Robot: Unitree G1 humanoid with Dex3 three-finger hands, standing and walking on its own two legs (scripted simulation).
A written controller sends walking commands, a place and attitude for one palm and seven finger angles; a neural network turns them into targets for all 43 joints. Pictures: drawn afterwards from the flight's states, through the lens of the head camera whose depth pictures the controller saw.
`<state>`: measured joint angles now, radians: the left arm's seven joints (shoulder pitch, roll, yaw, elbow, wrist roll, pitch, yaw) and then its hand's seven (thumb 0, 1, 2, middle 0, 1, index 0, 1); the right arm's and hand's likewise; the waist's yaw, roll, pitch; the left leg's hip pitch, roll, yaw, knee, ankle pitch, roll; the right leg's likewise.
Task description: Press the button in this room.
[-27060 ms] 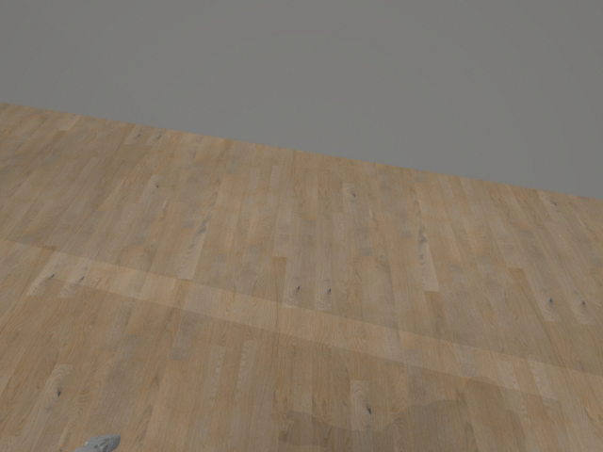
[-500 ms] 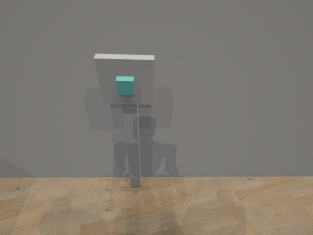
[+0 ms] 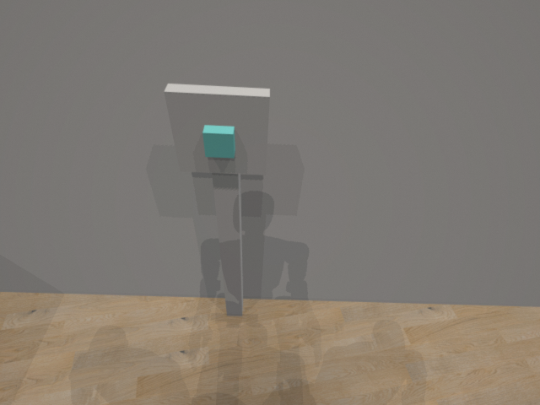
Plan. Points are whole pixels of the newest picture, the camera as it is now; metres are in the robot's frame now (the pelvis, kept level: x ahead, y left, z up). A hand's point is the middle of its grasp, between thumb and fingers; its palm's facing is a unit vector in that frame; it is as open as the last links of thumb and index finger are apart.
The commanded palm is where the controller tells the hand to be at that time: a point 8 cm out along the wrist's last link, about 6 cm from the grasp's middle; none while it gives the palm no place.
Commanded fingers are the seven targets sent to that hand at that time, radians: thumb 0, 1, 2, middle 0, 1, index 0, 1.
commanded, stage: shuffle to correct the standing spot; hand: left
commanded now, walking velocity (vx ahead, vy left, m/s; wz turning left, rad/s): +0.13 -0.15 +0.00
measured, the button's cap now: (219, 140) +0.55 +0.14 +0.10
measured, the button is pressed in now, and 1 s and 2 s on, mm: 0 0 0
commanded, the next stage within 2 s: come to a stop and stand still in 0.36 s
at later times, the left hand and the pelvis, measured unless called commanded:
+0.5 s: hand out of the picture +0.08 +0.12 -0.18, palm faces +0.01 -0.98 -0.18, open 7.3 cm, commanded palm none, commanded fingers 0.00 0.90 0.90 -0.20 -0.30 -0.20 -0.30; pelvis +0.06 -0.06 +0.00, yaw +0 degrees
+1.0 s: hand out of the picture +0.06 +0.10 -0.19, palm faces +0.08 -0.98 -0.20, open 7.3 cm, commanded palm none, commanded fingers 0.00 0.90 0.90 -0.20 -0.30 -0.20 -0.30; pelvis +0.06 -0.08 -0.01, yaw +2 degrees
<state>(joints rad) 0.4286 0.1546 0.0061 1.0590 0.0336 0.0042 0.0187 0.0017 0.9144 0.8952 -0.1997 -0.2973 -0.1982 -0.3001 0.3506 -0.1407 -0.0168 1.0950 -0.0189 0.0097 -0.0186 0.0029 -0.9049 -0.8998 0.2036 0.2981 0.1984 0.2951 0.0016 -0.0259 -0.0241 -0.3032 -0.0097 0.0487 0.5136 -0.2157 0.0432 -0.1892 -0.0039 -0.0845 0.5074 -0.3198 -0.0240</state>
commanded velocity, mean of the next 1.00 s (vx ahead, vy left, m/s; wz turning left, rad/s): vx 0.01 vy -0.02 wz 0.04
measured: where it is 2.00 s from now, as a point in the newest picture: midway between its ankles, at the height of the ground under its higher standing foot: outside the picture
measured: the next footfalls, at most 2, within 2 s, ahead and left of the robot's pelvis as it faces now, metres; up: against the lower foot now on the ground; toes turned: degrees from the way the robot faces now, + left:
right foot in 0.50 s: +0.11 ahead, -0.22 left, +0.00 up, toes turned +1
left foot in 0.74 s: +0.14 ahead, +0.01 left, +0.00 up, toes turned +2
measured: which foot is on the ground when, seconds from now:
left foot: down 0.00-0.52, up 0.54-0.72, down 0.74-1.00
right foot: down 0.00-0.22, up 0.24-0.48, down 0.50-1.00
